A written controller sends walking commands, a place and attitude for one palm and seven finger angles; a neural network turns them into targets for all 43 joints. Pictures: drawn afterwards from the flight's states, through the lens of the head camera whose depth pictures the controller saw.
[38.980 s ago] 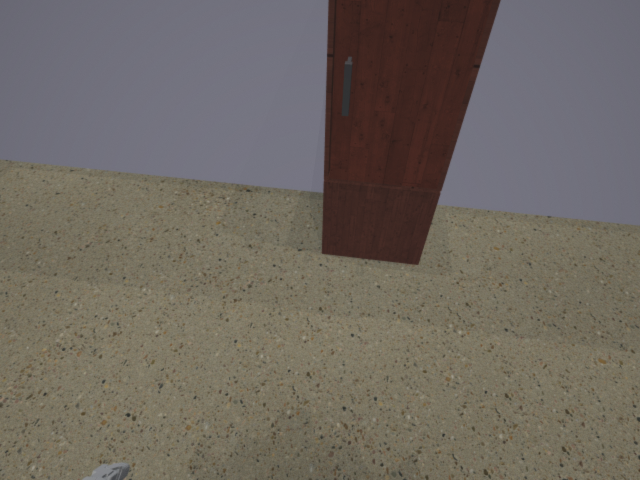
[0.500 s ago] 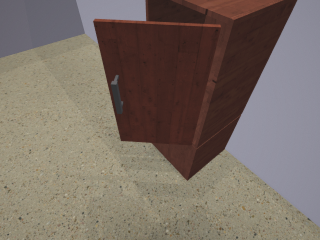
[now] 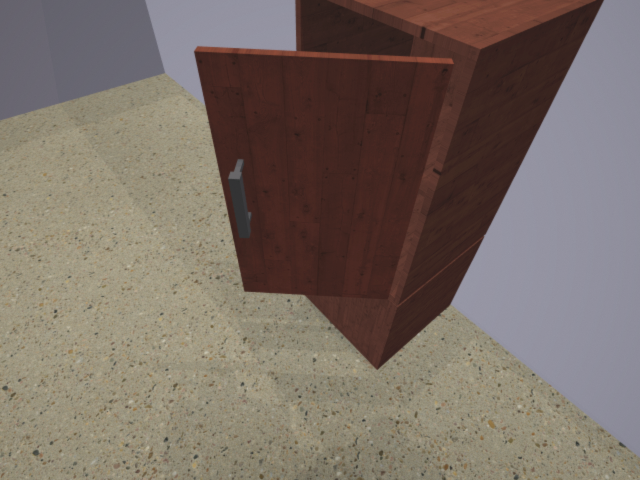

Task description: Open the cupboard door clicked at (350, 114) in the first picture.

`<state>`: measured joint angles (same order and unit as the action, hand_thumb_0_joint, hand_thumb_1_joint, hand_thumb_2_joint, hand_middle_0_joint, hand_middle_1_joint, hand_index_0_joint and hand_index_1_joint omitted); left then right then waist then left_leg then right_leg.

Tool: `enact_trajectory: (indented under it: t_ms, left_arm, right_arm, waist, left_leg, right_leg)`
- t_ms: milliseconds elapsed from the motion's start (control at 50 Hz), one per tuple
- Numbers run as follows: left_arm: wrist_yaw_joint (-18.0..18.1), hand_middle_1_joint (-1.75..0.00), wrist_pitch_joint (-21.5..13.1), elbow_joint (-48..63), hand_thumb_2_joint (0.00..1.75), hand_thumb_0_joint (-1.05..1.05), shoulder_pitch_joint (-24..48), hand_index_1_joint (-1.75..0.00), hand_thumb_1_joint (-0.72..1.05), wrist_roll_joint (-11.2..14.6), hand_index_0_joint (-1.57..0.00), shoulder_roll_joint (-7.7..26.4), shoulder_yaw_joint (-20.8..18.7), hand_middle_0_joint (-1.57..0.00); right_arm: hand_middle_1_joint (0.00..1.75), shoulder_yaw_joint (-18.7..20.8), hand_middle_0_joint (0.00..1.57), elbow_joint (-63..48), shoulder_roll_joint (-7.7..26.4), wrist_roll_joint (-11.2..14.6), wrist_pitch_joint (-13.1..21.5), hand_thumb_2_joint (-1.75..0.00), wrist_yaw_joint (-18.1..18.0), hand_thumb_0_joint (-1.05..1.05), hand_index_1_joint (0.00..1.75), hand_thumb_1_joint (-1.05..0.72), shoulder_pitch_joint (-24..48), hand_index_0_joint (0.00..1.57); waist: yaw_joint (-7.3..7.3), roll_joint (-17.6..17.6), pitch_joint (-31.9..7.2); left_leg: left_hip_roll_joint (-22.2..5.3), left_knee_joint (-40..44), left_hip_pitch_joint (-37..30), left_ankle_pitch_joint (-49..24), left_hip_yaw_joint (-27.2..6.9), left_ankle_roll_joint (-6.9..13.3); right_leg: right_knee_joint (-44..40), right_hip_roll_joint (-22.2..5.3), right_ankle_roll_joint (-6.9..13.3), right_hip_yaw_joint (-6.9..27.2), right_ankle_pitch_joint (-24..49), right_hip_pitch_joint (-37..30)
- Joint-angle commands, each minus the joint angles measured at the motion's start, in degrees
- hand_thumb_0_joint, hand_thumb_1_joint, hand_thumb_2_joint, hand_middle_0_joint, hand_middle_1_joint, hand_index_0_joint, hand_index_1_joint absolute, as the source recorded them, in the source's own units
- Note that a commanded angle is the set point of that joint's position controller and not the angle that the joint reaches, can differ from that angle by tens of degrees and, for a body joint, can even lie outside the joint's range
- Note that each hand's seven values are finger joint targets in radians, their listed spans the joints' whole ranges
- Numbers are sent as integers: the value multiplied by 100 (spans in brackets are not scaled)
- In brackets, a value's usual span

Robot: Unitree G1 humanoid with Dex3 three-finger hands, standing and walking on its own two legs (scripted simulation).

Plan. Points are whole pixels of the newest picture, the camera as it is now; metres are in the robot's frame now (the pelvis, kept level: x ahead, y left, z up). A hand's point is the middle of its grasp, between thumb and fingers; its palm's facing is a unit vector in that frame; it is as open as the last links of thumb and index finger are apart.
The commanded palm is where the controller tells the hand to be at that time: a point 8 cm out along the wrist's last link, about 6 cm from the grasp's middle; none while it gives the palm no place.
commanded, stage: raise the hand with hooked fingers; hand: left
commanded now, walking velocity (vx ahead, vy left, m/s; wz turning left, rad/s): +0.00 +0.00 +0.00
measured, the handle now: (242, 199) +0.58 +0.18 -0.01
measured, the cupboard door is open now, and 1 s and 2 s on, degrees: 47 47 47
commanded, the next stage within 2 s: none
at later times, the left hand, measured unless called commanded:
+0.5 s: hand out of the picture +0.13 +0.18 -0.08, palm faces +0.08 -1.00 +0.00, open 8.7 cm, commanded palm +0.13 +0.24 -0.05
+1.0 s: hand (143, 417) +0.20 +0.23 -0.03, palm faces +0.09 -0.99 -0.08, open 11.7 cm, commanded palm +0.17 +0.27 -0.03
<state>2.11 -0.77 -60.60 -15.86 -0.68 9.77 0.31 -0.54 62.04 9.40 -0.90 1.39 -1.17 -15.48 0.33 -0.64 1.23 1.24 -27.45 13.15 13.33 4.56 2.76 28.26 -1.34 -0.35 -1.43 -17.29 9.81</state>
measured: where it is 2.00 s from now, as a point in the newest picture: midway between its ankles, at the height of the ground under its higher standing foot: outside the picture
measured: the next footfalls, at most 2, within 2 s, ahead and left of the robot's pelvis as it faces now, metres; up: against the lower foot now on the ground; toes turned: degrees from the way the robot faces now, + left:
none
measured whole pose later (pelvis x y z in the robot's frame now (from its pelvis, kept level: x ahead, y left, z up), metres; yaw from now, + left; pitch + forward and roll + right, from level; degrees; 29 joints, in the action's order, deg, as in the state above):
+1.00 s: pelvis -0.03 -0.02 -0.08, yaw +1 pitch +14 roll -2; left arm -22.1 -24.3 -10.3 -15.9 20.9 17.8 -20.2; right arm 1.2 35.2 15.2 2.0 11.8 -3.8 -18.4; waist 1.0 1.7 -7.5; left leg -2.2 -63.2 51.6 25.5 0.3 1.0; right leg 61.7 0.7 2.0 -5.5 -29.9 45.8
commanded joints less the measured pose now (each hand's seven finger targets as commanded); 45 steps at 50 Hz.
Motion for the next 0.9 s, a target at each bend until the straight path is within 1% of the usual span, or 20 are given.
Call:
enact_trajectory:
  t_ms: [0, 40, 60, 80, 100, 120, 140, 180, 240, 280, 320, 400, 480, 560, 600, 640, 700, 740, 800, 880]
  left_arm:
    - [15, -30, -92, 144, 90, 0, -312, -30, 90, -33, -20, 657, -115, -20]
    - [232, -30, -114, -17, 90, 0, -632, -30, 90, -78, -20, 549, -66, -20]
    - [239, -32, -1300, 9045, 89, 0, 3625, -32, 88, 1028, -20, 2160, -1218, -20]
    - [354, -33, -1029, 7565, 88, 0, 716, -33, 85, 600, -20, 1626, -994, -20]
    - [593, -34, -765, 6932, 87, 0, 450, -34, 83, 700, -21, 1242, -703, -21]
    - [513, -36, -255, 5522, 86, 0, -1279, -36, 81, 857, -21, -389, 183, -21]
    - [421, -37, -455, 6521, 85, 0, -97, -37, 78, 1058, -21, -27, -74, -21]
    - [136, -40, -1091, 5846, 83, 0, -377, -40, 74, 993, -21, 218, -486, -21]
    - [-720, -45, -2144, 4720, 80, 0, -2078, -45, 67, 1200, -22, -184, -631, -22]
    - [-1457, -48, -2940, 4850, 78, 0, -2295, -48, 62, 1362, -22, 4, -785, -22]
    - [-2190, -51, -3436, 4707, 76, 0, -1966, -51, 57, 1456, -22, 552, -1181, -22]
    - [-2353, -57, -3419, 5994, 72, 0, -739, -57, 48, 1787, -23, 1323, -1970, -23]
    - [-2023, -63, -3874, 8074, 68, 0, 255, -63, 39, 2037, -24, 1380, -1926, -24]
    - [-2280, -69, -3831, 7752, 64, 0, 506, -69, 29, 1913, -24, 1214, -1295, -24]
    - [-2607, -72, -3392, 6920, 62, 0, 563, -72, 25, 1970, -25, 1351, -1259, -25]
    - [-2871, -75, -2776, 6220, 60, 0, 425, -75, 20, 1955, -25, 1652, -1556, -25]
    - [-3065, -80, -1742, 5679, 57, 0, -14, -80, 13, 2245, -25, 2038, -2265, -25]
    - [-2931, -82, -1509, 5967, 55, 0, -61, -82, 8, 2469, -26, 2278, -2807, -26]
    - [-2457, -87, -1866, 6312, 52, 0, -119, -87, 1, 2576, -26, 2104, -3103, -26]
    - [-2238, -93, -2624, 6142, 48, 0, 219, -93, -8, 2234, -27, 1618, -2472, -27]
  right_arm:
    - [30, 127, 20, -186, 690, 11, 114, -90, -27, 0, 30, -90, -111, 20]
    - [30, 115, 20, -547, 786, 80, 80, -90, -3, 0, 30, -90, 235, 20]
    - [30, 382, 20, -2537, 1660, 340, 914, -90, -168, 0, 30, -90, 50, 20]
    - [30, 98, 20, -2234, 1076, 278, 1495, -90, -361, 0, 30, -90, 476, 20]
    - [30, 143, 20, -1808, 1048, 307, 1640, -90, -406, 0, 30, -90, 498, 20]
    - [30, 172, 20, -1754, 785, 366, 1603, -90, -321, 0, 30, -90, 289, 20]
    - [30, 256, 20, -2237, 1112, 339, 1605, -90, -255, 0, 30, -90, 375, 20]
    - [30, 377, 20, -2460, 1230, 200, 1632, -90, -242, 0, 30, -90, 495, 20]
    - [30, 506, 20, -2922, 1161, 109, 1506, -90, -30, 0, 30, -90, 757, 20]
    - [30, 609, 20, -3251, 1193, 88, 1481, -90, 115, 0, 30, -90, 966, 20]
    - [30, 675, 20, -3596, 1286, 131, 1437, -90, 223, 0, 30, -90, 1073, 20]
    - [30, 635, 20, -4065, 1230, 180, 1341, -90, 90, 0, 30, -90, 1002, 20]
    - [30, 536, 20, -4053, 1032, 168, 1415, -90, -104, 0, 30, -90, 723, 20]
    - [30, 427, 20, -3682, 1161, 206, 1509, -90, -283, 0, 30, -90, 578, 20]
    - [30, 350, 20, -3603, 1243, 282, 1523, -90, -367, 0, 30, -90, 573, 20]
    - [30, 336, 20, -3617, 1281, 358, 1486, -90, -427, 0, 30, -90, 553, 20]
    - [30, 322, 20, -3900, 1286, 412, 1356, -90, -468, 0, 30, -90, 679, 20]
    - [30, 296, 20, -4011, 1198, 393, 1262, -90, -454, 0, 30, -90, 680, 20]
    - [30, 320, 20, -3975, 1022, 313, 1285, -90, -390, 0, 30, -90, 629, 20]
    - [30, 390, 20, -3671, 1090, 267, 1388, -90, -277, 0, 30, -90, 411, 20]
  waist:
    - [-63, 65, 165]
    - [-175, -44, 367]
    - [571, 1002, -2760]
    - [-133, 1785, -2474]
    - [25, 1531, -2135]
    - [173, 922, -1098]
    - [267, 661, -304]
    - [296, -159, 114]
    - [-231, -1412, -168]
    - [-362, -1303, -646]
    - [-348, -491, -900]
    - [-444, 452, -1934]
    - [-94, 1282, -2711]
    - [409, 833, -1915]
    - [488, 604, -1425]
    - [371, 180, -1476]
    - [-111, -53, -1928]
    - [-289, -200, -2341]
    - [-424, -178, -2390]
    - [-58, 90, -1847]
  left_leg:
    - [-739, 680, -69, -622, -792, 33]
    - [-870, -284, 115, -1309, -618, -127]
    - [-208, 211, -1679, -1996, -721, -216]
    - [-542, 350, -2148, -2641, -731, -308]
    - [-499, 402, -1449, -2020, -731, -493]
    - [-541, 516, -966, -1445, -810, -379]
    - [-457, 378, -269, -659, -927, -328]
    - [-286, -207, 593, 100, -887, -285]
    - [-193, -1197, 1711, -66, -678, -353]
    - [-108, -1788, 2179, -105, -509, -384]
    - [-18, -2293, 2409, -104, -430, -395]
    - [-5, -2847, 2917, 415, -356, -251]
    - [-145, -3266, 2452, 232, -520, -107]
    - [-263, -3607, 3073, 684, -642, -39]
    - [-263, -3643, 3458, 987, -679, -27]
    - [-235, -3557, 3697, 1063, -641, -21]
    - [-142, -3355, 3634, 745, -588, -37]
    - [-130, -3250, 3526, 424, -601, -75]
    - [-175, -3080, 3359, 22, -644, -129]
    - [-204, -2913, 3091, 113, -628, -123]
  right_leg:
    - [-521, -393, 250, 441, 726, 234]
    - [-691, -609, 165, 631, 1600, 428]
    - [-17, 2, 252, -73, 2014, 182]
    - [491, 104, 304, -161, 819, 567]
    - [560, 95, 234, -301, 220, 733]
    - [476, 104, 153, -372, -21, 1215]
    - [368, 71, 142, -402, 65, 1344]
    - [310, 141, 147, -532, -8, 1875]
    - [1227, 259, 194, -651, -220, 2592]
    - [1801, 230, 231, -524, 40, 2819]
    - [2194, 149, 299, -294, 247, 2913]
    - [2636, 165, 247, 118, -382, 3209]
    - [2570, 210, 211, 385, -390, 3356]
    - [2386, 253, 168, 539, -958, 3893]
    - [2152, 264, 120, 684, -1426, 3983]
    - [1894, 158, 45, 829, -1698, 3674]
    - [1678, 5, -49, 1010, -1391, 2752]
    - [1693, -133, -173, 1039, -680, 2162]
    - [1955, -49, -155, 784, 183, 2066]
    - [2194, 142, -36, 329, -42, 2991]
